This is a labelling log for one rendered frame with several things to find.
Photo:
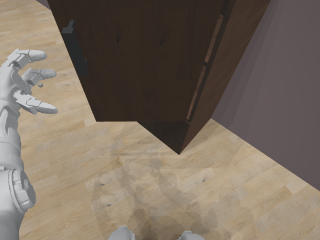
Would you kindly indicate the left robot thigh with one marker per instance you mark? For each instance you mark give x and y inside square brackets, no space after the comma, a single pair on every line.
[122,234]

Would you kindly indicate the cupboard door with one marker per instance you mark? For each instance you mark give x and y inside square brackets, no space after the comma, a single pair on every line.
[144,57]

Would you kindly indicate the left robot upper arm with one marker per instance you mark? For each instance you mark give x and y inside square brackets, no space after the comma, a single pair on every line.
[17,195]

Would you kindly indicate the robot left forearm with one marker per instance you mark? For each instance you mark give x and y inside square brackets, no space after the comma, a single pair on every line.
[10,141]

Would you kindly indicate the left robot hand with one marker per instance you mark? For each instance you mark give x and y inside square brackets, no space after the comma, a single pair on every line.
[11,82]

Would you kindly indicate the handle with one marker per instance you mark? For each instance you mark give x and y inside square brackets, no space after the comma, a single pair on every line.
[74,49]

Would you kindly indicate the robot right shin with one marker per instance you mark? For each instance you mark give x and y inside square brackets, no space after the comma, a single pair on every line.
[186,232]

